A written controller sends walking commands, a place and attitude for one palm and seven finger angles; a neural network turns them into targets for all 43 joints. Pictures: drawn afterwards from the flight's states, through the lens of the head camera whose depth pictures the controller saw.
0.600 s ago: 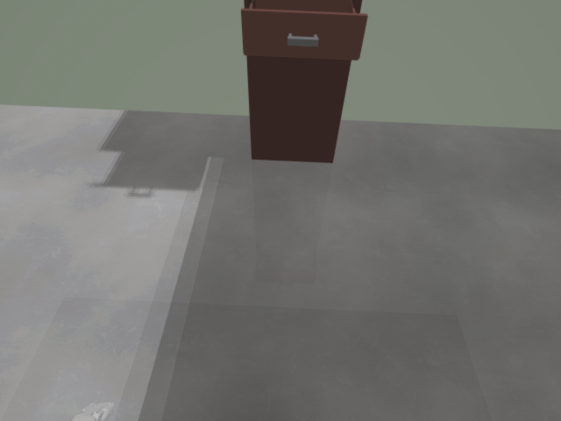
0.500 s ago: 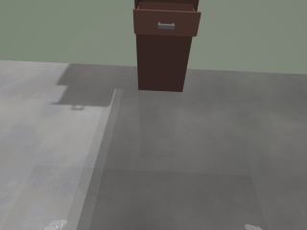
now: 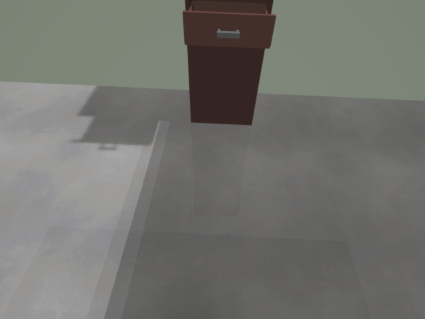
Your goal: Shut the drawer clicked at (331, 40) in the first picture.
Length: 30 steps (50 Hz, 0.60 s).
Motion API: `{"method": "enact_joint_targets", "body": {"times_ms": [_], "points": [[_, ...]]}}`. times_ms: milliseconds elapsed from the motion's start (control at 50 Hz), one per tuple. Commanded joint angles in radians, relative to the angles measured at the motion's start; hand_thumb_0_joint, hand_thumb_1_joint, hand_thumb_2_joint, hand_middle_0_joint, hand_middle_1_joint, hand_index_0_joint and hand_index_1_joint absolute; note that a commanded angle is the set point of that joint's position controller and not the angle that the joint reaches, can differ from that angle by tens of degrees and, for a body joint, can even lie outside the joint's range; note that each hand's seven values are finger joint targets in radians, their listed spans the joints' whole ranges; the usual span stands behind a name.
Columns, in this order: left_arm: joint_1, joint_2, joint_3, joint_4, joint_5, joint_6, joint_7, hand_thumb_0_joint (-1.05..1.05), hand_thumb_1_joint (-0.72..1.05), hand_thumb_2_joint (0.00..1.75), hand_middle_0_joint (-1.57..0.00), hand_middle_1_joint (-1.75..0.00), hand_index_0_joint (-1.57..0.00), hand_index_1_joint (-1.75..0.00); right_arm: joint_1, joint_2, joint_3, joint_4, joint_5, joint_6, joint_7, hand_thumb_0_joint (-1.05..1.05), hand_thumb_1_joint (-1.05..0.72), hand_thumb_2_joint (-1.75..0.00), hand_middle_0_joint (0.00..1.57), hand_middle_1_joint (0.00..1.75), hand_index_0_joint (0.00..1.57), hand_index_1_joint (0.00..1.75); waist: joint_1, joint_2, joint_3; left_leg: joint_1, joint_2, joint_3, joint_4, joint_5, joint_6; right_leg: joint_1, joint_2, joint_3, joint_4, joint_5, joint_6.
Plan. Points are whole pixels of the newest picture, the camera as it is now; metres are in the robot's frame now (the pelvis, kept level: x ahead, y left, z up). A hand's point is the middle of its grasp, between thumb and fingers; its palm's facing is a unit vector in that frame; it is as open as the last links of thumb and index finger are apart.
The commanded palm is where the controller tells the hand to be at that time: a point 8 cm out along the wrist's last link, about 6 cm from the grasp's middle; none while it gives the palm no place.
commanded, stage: stand and wait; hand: left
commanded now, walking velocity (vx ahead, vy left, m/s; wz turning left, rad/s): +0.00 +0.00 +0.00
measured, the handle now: (228, 32) +1.26 +0.00 +0.02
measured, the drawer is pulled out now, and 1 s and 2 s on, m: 0.29 0.29 0.29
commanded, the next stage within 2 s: look at it before walking up in 0.22 s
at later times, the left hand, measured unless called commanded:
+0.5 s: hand out of the picture +0.07 +0.24 -0.16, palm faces -0.04 -0.94 -0.32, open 7.4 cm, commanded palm none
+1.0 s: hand out of the picture +0.07 +0.24 -0.16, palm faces -0.04 -0.94 -0.33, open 7.4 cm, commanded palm none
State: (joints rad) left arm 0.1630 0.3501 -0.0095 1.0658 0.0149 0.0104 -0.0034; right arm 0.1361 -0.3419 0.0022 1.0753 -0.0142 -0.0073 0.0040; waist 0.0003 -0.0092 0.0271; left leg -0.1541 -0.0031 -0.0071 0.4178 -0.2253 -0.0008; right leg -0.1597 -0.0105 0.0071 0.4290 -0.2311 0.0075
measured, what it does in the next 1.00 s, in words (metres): stands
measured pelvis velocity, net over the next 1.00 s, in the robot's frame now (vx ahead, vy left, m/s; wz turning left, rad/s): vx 0.00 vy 0.00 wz -0.01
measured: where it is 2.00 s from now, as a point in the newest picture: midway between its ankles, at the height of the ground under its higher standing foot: (224, 304)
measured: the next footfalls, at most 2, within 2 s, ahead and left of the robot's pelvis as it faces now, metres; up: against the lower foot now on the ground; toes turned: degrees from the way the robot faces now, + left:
left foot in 1.78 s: +0.43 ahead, +0.05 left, +0.00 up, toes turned -7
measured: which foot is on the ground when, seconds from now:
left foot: down 0.00-1.00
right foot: down 0.00-1.00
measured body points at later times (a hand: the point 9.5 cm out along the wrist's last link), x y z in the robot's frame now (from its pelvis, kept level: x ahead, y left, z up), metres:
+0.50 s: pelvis -0.01 +0.00 +0.00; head -0.01 +0.00 +0.45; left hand +0.07 +0.29 -0.13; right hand +0.06 -0.30 -0.13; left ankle +0.00 +0.12 -0.74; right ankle +0.00 -0.12 -0.74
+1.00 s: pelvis +0.00 +0.00 +0.00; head +0.00 +0.00 +0.45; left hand +0.07 +0.29 -0.13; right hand +0.07 -0.30 -0.13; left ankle +0.00 +0.12 -0.74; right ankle +0.00 -0.12 -0.74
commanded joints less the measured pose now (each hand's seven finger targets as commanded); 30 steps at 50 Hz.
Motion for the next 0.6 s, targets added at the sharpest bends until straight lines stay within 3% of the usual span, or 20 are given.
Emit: {"method": "enact_joint_targets", "body": {"times_ms": [0,340,580], "points": [[-0.061,0.198,0.044,-0.066,-0.005,-0.033,0.013,0.0,0.9,0.9,-0.2,-0.3,-0.2,-0.3,-0.066,-0.201,-0.039,-0.063,0.004,-0.026,-0.016,0.0,-0.9,-0.9,0.2,0.3,0.2,0.3,0.002,0.004,-0.05,-0.006,0.112,-0.091,-0.082,0.098,0.035,-0.006,-0.111,0.101,-0.091,0.082,-0.04],[-0.064,0.196,0.042,-0.047,-0.003,-0.034,0.013,0.0,0.9,0.9,-0.2,-0.3,-0.2,-0.3,-0.044,-0.196,-0.037,-0.031,0.004,-0.026,-0.014,0.0,-0.9,-0.9,0.2,0.3,0.2,0.3,0.0,0.007,-0.024,-0.019,0.113,-0.099,-0.109,0.054,0.029,-0.025,-0.106,0.117,-0.123,0.012,-0.038],[-0.056,0.193,0.042,-0.043,-0.002,-0.035,0.013,0.0,0.9,0.9,-0.2,-0.3,-0.2,-0.3,-0.047,-0.198,-0.036,-0.028,0.006,-0.026,-0.014,0.0,-0.9,-0.9,0.2,0.3,0.2,0.3,0.001,0.014,-0.031,-0.006,0.118,-0.098,-0.11,0.077,0.028,-0.021,-0.105,0.113,-0.121,0.048,-0.038]]}}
